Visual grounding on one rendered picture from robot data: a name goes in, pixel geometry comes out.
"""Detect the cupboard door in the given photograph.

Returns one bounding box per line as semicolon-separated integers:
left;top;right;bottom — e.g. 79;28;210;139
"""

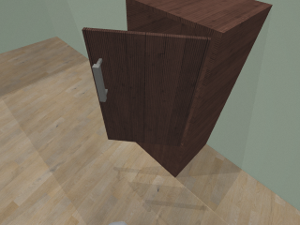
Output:
82;27;211;147

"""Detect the handle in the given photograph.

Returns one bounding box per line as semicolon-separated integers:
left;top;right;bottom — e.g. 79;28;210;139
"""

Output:
92;58;108;102

